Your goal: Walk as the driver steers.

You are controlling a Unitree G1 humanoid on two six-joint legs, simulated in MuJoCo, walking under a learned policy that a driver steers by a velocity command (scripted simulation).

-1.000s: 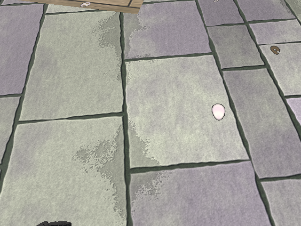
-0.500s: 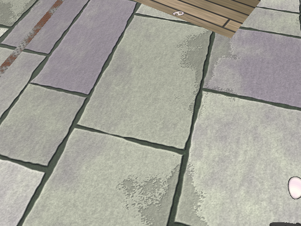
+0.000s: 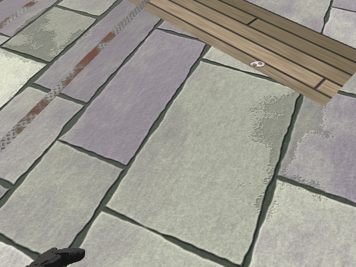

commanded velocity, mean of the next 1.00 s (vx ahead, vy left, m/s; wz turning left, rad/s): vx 0.50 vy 0.00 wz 0.54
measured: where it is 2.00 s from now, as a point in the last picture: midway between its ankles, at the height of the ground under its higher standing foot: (75, 156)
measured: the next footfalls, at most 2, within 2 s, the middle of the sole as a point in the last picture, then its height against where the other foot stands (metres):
left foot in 0.48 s outside the picture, level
right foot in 0.96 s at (149, 201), level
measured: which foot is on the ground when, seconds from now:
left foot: up 0.00-0.46, down 0.48-0.98, up 1.00-1.00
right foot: down 0.00-0.48, up 0.50-0.94, down 0.96-1.00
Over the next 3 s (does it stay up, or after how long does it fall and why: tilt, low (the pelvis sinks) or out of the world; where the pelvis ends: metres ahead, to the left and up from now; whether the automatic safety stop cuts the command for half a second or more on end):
stays up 1.44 0.74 0.01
